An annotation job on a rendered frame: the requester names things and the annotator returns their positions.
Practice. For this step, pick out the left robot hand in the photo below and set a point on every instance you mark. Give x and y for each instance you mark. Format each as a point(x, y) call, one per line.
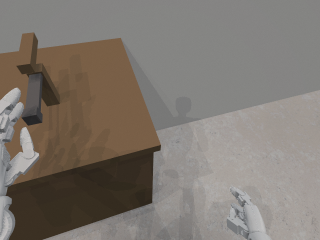
point(10, 112)

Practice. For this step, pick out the robot left forearm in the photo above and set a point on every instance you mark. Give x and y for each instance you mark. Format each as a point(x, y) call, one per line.
point(7, 219)

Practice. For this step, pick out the counter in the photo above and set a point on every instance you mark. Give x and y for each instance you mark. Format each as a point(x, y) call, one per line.
point(96, 142)

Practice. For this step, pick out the right robot hand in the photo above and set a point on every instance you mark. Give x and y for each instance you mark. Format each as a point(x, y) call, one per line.
point(249, 219)

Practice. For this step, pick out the tap lever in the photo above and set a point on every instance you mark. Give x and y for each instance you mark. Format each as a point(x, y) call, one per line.
point(32, 113)

